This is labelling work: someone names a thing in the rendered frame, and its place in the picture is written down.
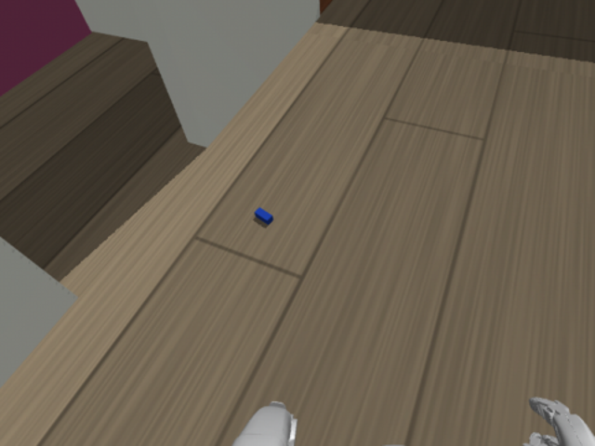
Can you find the right robot hand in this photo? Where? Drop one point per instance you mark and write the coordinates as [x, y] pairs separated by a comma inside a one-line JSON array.
[[570, 429]]

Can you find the small box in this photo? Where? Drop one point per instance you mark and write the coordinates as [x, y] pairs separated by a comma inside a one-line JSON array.
[[264, 216]]

